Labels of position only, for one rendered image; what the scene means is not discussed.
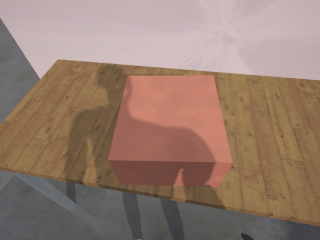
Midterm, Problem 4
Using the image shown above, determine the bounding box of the table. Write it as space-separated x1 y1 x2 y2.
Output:
0 59 320 227

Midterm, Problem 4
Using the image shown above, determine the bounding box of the carton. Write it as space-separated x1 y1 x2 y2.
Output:
108 75 233 187

